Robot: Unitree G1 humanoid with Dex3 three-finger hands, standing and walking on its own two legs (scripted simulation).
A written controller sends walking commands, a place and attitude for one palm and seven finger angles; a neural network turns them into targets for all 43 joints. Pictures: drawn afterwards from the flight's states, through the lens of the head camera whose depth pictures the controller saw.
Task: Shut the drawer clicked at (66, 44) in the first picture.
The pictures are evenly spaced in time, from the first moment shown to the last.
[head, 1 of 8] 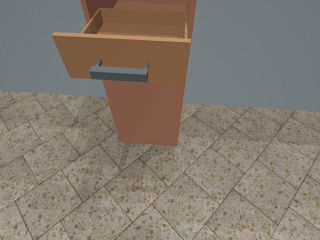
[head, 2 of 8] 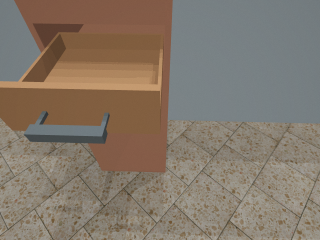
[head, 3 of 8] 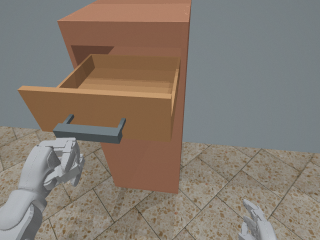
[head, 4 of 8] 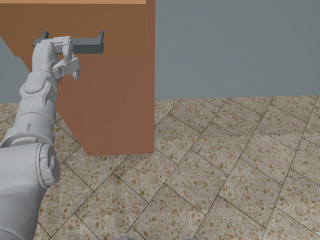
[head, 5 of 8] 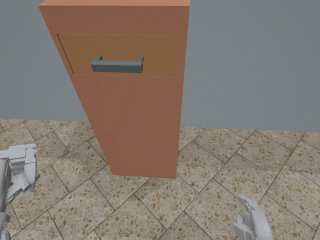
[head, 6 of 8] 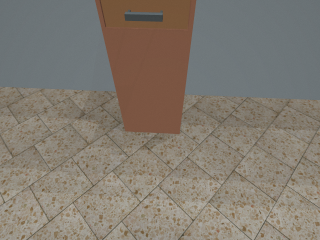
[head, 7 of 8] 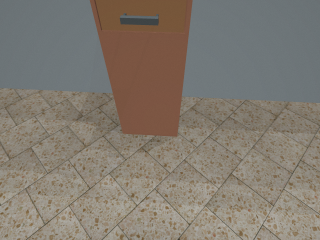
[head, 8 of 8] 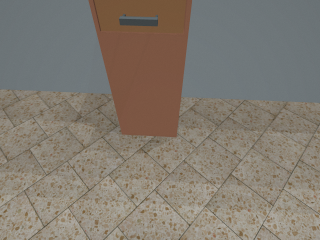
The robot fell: no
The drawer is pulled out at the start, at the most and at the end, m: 0.29 0.29 0.00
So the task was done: yes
